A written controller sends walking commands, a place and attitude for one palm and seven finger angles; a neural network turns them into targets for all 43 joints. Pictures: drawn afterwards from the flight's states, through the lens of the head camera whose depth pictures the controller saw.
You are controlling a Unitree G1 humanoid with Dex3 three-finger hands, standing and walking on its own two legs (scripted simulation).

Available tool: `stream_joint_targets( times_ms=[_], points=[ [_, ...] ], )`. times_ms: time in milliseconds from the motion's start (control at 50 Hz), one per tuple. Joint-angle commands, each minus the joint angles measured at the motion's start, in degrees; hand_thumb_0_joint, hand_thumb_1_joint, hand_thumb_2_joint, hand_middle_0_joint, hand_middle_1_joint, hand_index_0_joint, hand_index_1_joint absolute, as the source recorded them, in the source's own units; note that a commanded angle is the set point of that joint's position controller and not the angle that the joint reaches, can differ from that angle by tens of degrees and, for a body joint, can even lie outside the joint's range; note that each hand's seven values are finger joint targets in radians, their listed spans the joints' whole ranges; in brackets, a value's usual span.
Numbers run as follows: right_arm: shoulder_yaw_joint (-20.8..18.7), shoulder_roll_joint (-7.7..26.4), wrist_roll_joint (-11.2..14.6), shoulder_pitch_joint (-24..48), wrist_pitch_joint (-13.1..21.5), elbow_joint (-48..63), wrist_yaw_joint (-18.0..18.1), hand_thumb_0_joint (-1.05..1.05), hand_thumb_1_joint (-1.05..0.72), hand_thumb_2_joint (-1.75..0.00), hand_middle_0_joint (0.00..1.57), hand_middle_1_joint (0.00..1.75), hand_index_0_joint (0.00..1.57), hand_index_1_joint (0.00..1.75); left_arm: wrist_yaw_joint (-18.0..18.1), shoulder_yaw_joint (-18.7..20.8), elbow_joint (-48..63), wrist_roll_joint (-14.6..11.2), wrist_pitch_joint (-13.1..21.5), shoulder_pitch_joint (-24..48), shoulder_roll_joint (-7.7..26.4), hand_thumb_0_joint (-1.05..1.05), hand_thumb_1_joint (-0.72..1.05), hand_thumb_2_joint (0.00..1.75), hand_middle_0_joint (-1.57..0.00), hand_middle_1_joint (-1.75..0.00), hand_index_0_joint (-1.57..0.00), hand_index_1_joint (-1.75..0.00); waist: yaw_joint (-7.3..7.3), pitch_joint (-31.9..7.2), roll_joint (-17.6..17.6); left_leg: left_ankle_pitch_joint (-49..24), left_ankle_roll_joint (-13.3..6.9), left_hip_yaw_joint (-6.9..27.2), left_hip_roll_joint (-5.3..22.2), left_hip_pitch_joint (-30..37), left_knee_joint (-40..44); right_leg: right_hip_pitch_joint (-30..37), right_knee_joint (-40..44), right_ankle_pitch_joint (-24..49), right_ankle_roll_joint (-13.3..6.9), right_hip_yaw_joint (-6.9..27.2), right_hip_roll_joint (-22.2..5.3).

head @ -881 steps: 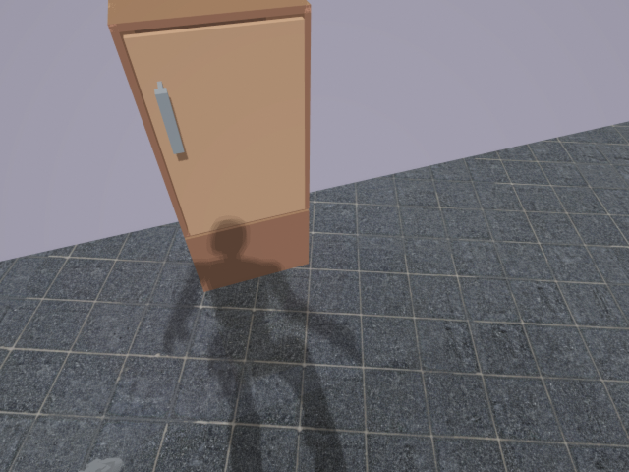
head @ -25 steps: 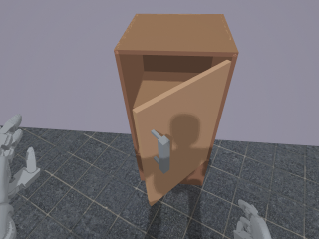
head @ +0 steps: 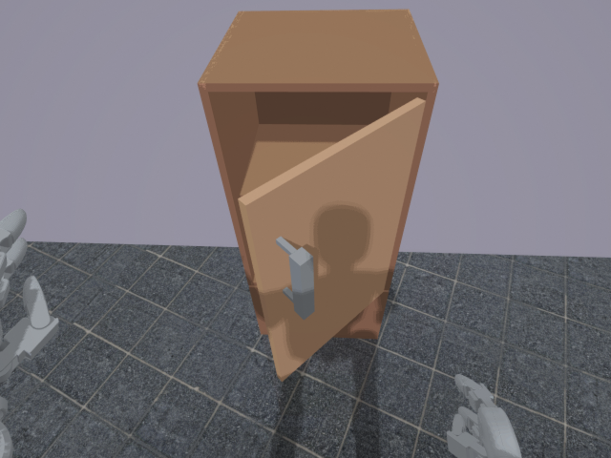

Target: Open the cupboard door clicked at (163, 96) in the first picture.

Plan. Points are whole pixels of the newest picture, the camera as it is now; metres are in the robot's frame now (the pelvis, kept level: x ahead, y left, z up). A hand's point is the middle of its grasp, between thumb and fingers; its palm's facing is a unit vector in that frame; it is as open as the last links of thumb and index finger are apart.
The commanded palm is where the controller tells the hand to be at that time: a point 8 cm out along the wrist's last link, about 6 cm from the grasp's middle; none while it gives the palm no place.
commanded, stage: step back with the hand held close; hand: left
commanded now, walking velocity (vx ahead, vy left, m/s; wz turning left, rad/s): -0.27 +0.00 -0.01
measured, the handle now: (294, 278) +0.39 +0.06 -0.01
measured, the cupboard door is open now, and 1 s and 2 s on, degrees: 45 45 45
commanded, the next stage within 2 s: stop stepping back and stand still in 1.00 s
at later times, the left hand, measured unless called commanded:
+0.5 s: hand out of the picture +0.12 +0.29 +0.15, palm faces +0.43 -0.75 -0.50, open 7.4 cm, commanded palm +0.06 +0.32 +0.17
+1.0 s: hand out of the picture +0.03 +0.29 +0.16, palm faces +0.50 -0.72 -0.48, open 7.4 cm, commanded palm -0.05 +0.33 +0.17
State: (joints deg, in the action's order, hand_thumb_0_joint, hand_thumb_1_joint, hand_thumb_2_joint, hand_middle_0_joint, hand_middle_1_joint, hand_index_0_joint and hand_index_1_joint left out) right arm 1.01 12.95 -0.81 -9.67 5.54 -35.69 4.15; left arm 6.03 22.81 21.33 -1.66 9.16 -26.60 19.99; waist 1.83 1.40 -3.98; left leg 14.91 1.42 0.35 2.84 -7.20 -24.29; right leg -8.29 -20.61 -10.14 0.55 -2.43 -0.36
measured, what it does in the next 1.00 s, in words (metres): shifts its weight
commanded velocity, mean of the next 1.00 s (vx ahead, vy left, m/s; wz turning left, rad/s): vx -0.32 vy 0.00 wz -0.05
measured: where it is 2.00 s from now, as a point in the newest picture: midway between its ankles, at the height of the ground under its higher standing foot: outside the picture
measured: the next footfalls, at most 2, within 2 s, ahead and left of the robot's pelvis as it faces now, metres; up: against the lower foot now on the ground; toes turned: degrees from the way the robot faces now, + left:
right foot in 1.18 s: -0.20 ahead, -0.09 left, +0.00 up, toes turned +0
left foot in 1.36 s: -0.19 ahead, +0.12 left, +0.00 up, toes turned +3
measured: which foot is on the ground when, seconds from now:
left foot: down 0.00-1.00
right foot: down 0.00-0.96, up 0.98-1.00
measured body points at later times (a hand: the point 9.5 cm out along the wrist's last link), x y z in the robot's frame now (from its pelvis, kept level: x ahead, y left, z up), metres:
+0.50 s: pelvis -0.08 +0.02 -0.01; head -0.06 +0.03 +0.44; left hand +0.09 +0.32 +0.18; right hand +0.11 -0.22 -0.08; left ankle -0.02 +0.13 -0.74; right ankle +0.01 -0.13 -0.74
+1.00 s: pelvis -0.16 +0.01 -0.03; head -0.12 +0.03 +0.42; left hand +0.00 +0.33 +0.18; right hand +0.05 -0.21 -0.10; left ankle -0.02 +0.14 -0.74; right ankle -0.02 -0.12 -0.72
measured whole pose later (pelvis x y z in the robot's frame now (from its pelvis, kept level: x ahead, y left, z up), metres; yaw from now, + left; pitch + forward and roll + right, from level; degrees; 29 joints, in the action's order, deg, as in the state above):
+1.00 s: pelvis -0.16 +0.01 -0.03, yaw +6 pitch -1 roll -2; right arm -1.7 12.6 -0.5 -8.9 6.8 -34.1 4.5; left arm 8.1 25.8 31.1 -0.5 14.8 -27.1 23.7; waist 0.0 5.9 -0.2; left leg 14.9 -2.2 0.1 1.8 -30.0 -38.0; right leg -30.0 -43.7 -18.7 2.3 3.9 2.4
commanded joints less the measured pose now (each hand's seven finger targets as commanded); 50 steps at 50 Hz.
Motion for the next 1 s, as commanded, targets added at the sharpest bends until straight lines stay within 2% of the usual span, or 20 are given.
stream_joint_targets(
  times_ms=[0, 60, 120, 180, 280, 380, 480, 560, 660, 700, 740, 780, 820, 840, 880, 900, 920, 940, 960, 980],
  points=[
    [-3.26, 7.20, 0.41, 5.70, 1.02, 9.88, 0.96, 0.00, -0.90, -0.90, 0.20, 0.30, 0.20, 0.30, 0.88, 6.11, 12.65, -0.62, 3.47, -3.49, 10.92, 0.00, 0.90, 0.90, -0.20, -0.30, -0.20, -0.30, -0.84, -8.43, 1.38, -16.63, -2.34, -1.54, -1.41, -2.44, 1.47, 2.33, 1.61, 16.65, -0.43, 2.07, -2.44],
    [-3.59, 7.07, 0.58, 5.98, 0.09, 10.65, 1.51, 0.00, -0.90, -0.90, 0.20, 0.30, 0.20, 0.30, 1.60, 8.59, 15.32, -0.73, 3.51, -3.50, 13.92, 0.00, 0.90, 0.90, -0.20, -0.30, -0.20, -0.30, -0.74, -11.08, 2.22, -21.39, -2.09, -0.97, -1.12, -2.46, 1.44, 3.87, -0.65, 20.86, -0.06, 1.18, -2.11],
    [-3.89, 6.74, 0.94, 5.75, -0.39, 11.58, 1.76, 0.00, -0.90, -0.90, 0.20, 0.30, 0.20, 0.30, 2.04, 8.68, 16.35, -0.82, 3.53, -4.29, 13.87, 0.00, 0.90, 0.90, -0.20, -0.30, -0.20, -0.30, -0.76, -11.27, 2.72, -21.82, -2.07, -1.13, -0.78, -3.94, 1.20, 3.90, -2.22, 21.87, 0.28, 1.13, -1.80],
    [-3.98, 6.87, 0.99, 5.81, -0.42, 12.09, 1.92, 0.00, -0.90, -0.90, 0.20, 0.30, 0.20, 0.30, 2.48, 8.82, 17.90, -0.59, 3.84, -4.20, 14.17, 0.00, 0.90, 0.90, -0.20, -0.30, -0.20, -0.30, -0.69, -10.68, -0.36, -19.67, -2.23, -0.86, -0.60, -6.50, 1.95, 4.17, -3.51, 19.71, 0.41, 1.09, -1.39],
    [-3.99, 7.42, 1.14, 5.33, -0.04, 12.37, 1.79, 0.00, -0.90, -0.90, 0.20, 0.30, 0.20, 0.30, 2.90, 8.75, 17.57, -0.17, 4.26, -4.49, 13.55, 0.00, 0.90, 0.90, -0.20, -0.30, -0.20, -0.30, -0.70, -7.39, -0.30, -7.01, -3.41, 0.55, 0.31, -15.62, 4.33, 5.36, -5.26, 11.30, 0.71, 1.78, -0.59],
    [-3.86, 7.68, 1.25, 4.71, 0.94, 12.69, 1.52, 0.00, -0.90, -0.90, 0.20, 0.30, 0.20, 0.30, 3.20, 9.04, 17.54, 0.63, 5.18, -3.51, 13.18, 0.00, 0.90, 0.90, -0.20, -0.30, -0.20, -0.30, -1.03, -3.89, 0.29, 12.63, -4.80, 1.62, 0.52, -26.34, 5.48, 5.97, -5.88, 1.15, 0.51, 4.01, -0.92],
    [-3.77, 7.89, 0.99, 3.28, 2.29, 12.19, 1.59, 0.00, -0.90, -0.90, 0.20, 0.30, 0.20, 0.30, 3.72, 9.00, 18.88, 1.23, 6.50, -0.51, 13.62, 0.00, 0.90, 0.90, -0.20, -0.30, -0.20, -0.30, -1.68, -2.36, 1.63, 18.61, -4.61, 2.08, -0.49, -25.88, 2.43, -1.28, -1.59, -11.54, 0.02, 5.79, -1.60],
    [-3.85, 8.14, 0.82, 3.18, 3.38, 11.80, 1.79, 0.00, -0.90, -0.90, 0.20, 0.30, 0.20, 0.30, 4.10, 10.14, 19.76, 1.33, 7.37, -0.68, 14.66, 0.00, 0.90, 0.90, -0.20, -0.30, -0.20, -0.30, -1.60, -3.83, -2.19, 19.45, -5.05, 4.26, 0.72, -27.37, 5.22, 0.52, -5.51, -8.64, 0.45, 4.49, 0.44],
    [-4.30, 8.52, 0.90, 3.91, 4.70, 12.21, 1.65, 0.00, -0.90, -0.90, 0.20, 0.30, 0.20, 0.30, 3.62, 11.62, 18.78, 2.15, 8.38, -2.29, 14.42, 0.00, 0.90, 0.90, -0.20, -0.30, -0.20, -0.30, -0.96, -4.59, -5.77, 26.33, -7.30, 6.14, 3.28, -38.68, 7.88, 10.75, -14.94, -1.36, 1.05, 5.32, 3.18],
    [-4.45, 8.28, 0.88, 3.77, 5.14, 12.20, 1.41, 0.00, -0.90, -0.90, 0.20, 0.30, 0.20, 0.30, 3.33, 11.93, 18.55, 2.33, 8.83, -1.83, 14.17, 0.00, 0.90, 0.90, -0.20, -0.30, -0.20, -0.30, -1.06, -3.47, -3.38, 27.85, -7.68, 5.58, 2.95, -40.84, 5.25, 9.82, -16.01, -0.19, 0.59, 7.97, 3.06],
    [-4.78, 8.01, 0.75, 3.36, 5.52, 11.89, 1.06, 0.00, -0.90, -0.90, 0.20, 0.30, 0.20, 0.30, 3.02, 12.36, 18.17, 2.30, 9.09, -1.60, 14.44, 0.00, 0.90, 0.90, -0.20, -0.30, -0.20, -0.30, -1.26, -2.24, 0.31, 28.13, -6.92, 3.00, 0.64, -38.77, -0.68, 3.73, -12.32, -2.87, -0.60, 12.87, 1.25],
    [-4.66, 6.97, 0.52, 2.28, 5.31, 10.78, 0.66, 0.00, -0.90, -0.90, 0.20, 0.30, 0.20, 0.30, 2.94, 11.24, 19.75, 1.37, 9.06, -0.07, 14.73, 0.00, 0.90, 0.90, -0.20, -0.30, -0.20, -0.30, -1.93, -2.53, 7.80, 21.44, -3.77, -0.04, -3.20, -27.37, -9.01, -8.94, -3.13, -7.30, -2.72, 17.24, -3.32],
    [-4.82, 6.38, 0.50, 1.14, 4.56, 8.82, 0.27, 0.00, -0.90, -0.90, 0.20, 0.30, 0.20, 0.30, 3.34, 10.38, 20.03, 0.52, 8.86, 1.52, 15.29, 0.00, 0.90, 0.90, -0.20, -0.30, -0.20, -0.30, -2.71, -4.80, 12.42, 14.04, -1.73, -2.31, -5.47, -12.44, -16.56, -22.12, 4.25, -15.02, -3.83, 17.94, -6.89],
    [-4.80, 6.39, 0.58, 0.92, 4.11, 8.26, 0.18, 0.00, -0.90, -0.90, 0.20, 0.30, 0.20, 0.30, 3.49, 9.64, 20.22, 0.34, 8.84, 2.58, 15.16, 0.00, 0.90, 0.90, -0.20, -0.30, -0.20, -0.30, -3.15, -5.22, 12.39, 12.68, -1.55, -2.22, -5.52, -8.72, -17.20, -25.39, 5.46, -17.61, -3.64, 16.40, -7.18],
    [-4.85, 6.65, 0.60, 1.37, 3.60, 7.95, 0.66, 0.00, -0.90, -0.90, 0.20, 0.30, 0.20, 0.30, 3.70, 9.69, 20.41, 0.18, 9.19, 2.86, 15.24, 0.00, 0.90, 0.90, -0.20, -0.30, -0.20, -0.30, -3.50, -4.50, 7.48, 15.74, -2.61, 1.56, -3.06, -7.91, -12.24, -28.43, 2.25, -21.96, -2.05, 12.70, -4.56],
    [-4.87, 7.15, 0.67, 1.46, 3.66, 8.51, 0.98, 0.00, -0.90, -0.90, 0.20, 0.30, 0.20, 0.30, 3.68, 9.87, 21.61, 0.12, 9.60, 2.67, 15.04, 0.00, 0.90, 0.90, -0.20, -0.30, -0.20, -0.30, -3.48, -4.66, 3.37, 20.27, -3.97, 5.69, 0.04, -12.18, -6.39, -25.64, -3.63, -22.90, -0.96, 10.48, -2.16],
    [-4.92, 7.66, 0.62, 2.08, 3.85, 9.08, 1.33, 0.00, -0.90, -0.90, 0.20, 0.30, 0.20, 0.30, 3.67, 10.81, 22.12, 0.09, 9.72, 2.08, 14.89, 0.00, 0.90, 0.90, -0.20, -0.30, -0.20, -0.30, -3.34, -5.20, -3.57, 26.78, -5.95, 10.92, 4.98, -21.09, 2.42, -18.45, -14.70, -20.15, 0.34, 7.45, 1.37],
    [-5.29, 7.97, 0.50, 4.01, 4.43, 10.22, 1.44, 0.00, -0.90, -0.90, 0.20, 0.30, 0.20, 0.30, 3.53, 11.91, 24.30, 0.46, 9.78, 2.16, 14.58, 0.00, 0.90, 0.90, -0.20, -0.30, -0.20, -0.30, -2.10, -7.90, -13.43, 32.65, -9.06, 18.65, 12.87, -32.49, 13.19, -5.55, -32.55, -13.71, 2.07, 2.70, 6.65],
    [-5.58, 6.45, 0.08, 5.43, 5.21, 10.25, 1.59, 0.00, -0.90, -0.90, 0.20, 0.30, 0.20, 0.30, 3.51, 13.34, 26.51, 0.57, 9.84, 3.55, 17.14, 0.00, 0.90, 0.90, -0.20, -0.30, -0.20, -0.30, -1.30, -10.83, -15.95, 28.24, -11.10, 22.46, 17.15, -34.74, 16.65, -2.30, -48.76, -15.58, 1.93, 3.25, 8.12],
    [-6.41, 5.08, 0.04, 4.58, 6.48, 9.67, 1.09, 0.00, -0.90, -0.90, 0.20, 0.30, 0.20, 0.30, 3.42, 14.11, 28.66, -0.11, 9.78, 3.87, 17.62, 0.00, 0.90, 0.90, -0.20, -0.30, -0.20, -0.30, -1.30, -11.96, -10.73, 18.31, -11.12, 18.91, 16.91, -26.64, 13.90, -8.61, -53.91, -19.40, 1.42, 5.10, 7.42]
  ],
)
